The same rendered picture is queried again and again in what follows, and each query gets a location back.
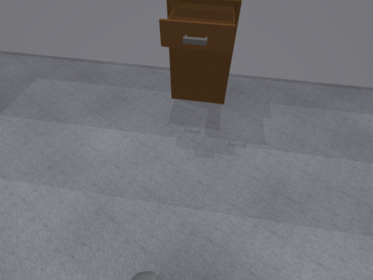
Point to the handle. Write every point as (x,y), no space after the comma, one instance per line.
(195,40)

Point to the cabinet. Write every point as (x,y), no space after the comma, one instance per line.
(200,75)

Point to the drawer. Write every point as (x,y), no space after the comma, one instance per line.
(217,25)

